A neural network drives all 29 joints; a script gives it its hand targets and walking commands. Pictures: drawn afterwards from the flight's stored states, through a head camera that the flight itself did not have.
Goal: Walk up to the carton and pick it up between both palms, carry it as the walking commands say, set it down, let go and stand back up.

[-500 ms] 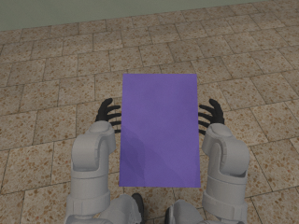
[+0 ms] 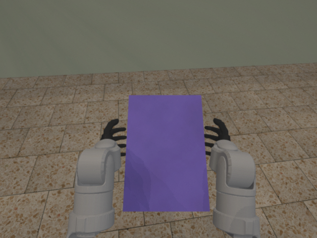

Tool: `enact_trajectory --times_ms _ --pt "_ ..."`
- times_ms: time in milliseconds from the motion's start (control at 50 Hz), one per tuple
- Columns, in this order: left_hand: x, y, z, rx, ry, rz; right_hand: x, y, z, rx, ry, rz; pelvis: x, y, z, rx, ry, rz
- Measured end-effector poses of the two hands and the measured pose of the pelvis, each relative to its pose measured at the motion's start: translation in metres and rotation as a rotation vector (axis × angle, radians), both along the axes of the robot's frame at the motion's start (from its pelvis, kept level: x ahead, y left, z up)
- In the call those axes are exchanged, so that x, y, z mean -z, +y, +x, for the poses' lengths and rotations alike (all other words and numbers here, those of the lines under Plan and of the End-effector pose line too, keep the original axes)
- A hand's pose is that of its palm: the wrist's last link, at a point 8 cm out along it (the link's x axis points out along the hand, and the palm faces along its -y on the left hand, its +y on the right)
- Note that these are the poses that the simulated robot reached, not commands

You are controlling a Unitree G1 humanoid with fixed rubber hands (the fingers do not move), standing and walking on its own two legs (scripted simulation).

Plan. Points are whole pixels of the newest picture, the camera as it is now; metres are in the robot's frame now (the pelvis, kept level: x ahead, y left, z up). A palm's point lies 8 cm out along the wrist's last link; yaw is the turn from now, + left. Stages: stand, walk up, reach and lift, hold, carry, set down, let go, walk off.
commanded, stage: carry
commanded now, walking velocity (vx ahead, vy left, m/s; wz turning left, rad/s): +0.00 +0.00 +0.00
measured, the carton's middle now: (164, 154) +0.35 +0.00 +0.02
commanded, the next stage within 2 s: hold in 1.20 s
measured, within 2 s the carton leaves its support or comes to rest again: neither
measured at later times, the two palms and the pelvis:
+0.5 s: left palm (112, 167) +0.28 +0.13 +0.05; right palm (216, 168) +0.28 -0.13 +0.06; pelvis -0.03 +0.00 -0.01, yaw +1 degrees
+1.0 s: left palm (113, 174) +0.27 +0.13 +0.02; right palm (213, 175) +0.28 -0.13 +0.03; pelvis -0.04 +0.00 -0.01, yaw +0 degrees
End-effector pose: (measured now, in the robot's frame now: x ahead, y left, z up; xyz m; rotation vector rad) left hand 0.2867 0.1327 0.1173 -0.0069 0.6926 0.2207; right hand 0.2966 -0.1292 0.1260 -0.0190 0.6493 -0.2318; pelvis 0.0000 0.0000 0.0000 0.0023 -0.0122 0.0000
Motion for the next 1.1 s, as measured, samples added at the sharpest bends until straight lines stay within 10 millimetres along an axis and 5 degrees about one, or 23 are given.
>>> enact_trajectory --times_ms 300,560,680,1100 --pt "0.011 -0.010 -0.011 0.022 0.049 0.030 0.012 -0.008 -0.019 0.025 0.049 -0.007 0.004 -0.001 -0.014 -0.006 0.007 -0.002" --pt "0.082 -0.001 -0.013 0.039 0.126 0.057 0.081 -0.001 -0.013 -0.061 0.130 -0.057 0.009 -0.003 -0.028 -0.010 0.018 -0.008" --pt "0.099 0.003 -0.020 0.054 0.094 0.030 0.096 0.002 -0.018 -0.067 0.098 -0.082 0.011 -0.003 -0.034 -0.007 0.018 -0.019" --pt "0.088 -0.005 -0.013 0.036 0.028 0.065 0.089 -0.002 -0.019 -0.020 0.024 -0.060 0.013 -0.002 -0.039 -0.006 0.009 -0.020"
